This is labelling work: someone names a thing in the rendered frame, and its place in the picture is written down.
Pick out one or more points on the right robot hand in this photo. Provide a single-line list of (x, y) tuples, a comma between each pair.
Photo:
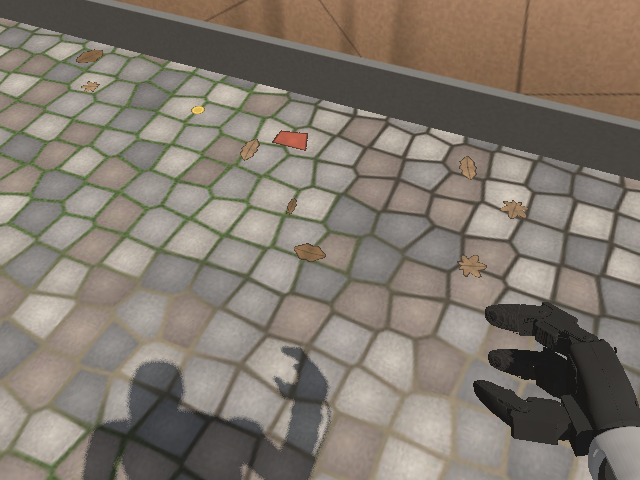
[(596, 394)]

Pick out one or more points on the right robot forearm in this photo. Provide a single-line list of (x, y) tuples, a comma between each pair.
[(615, 454)]

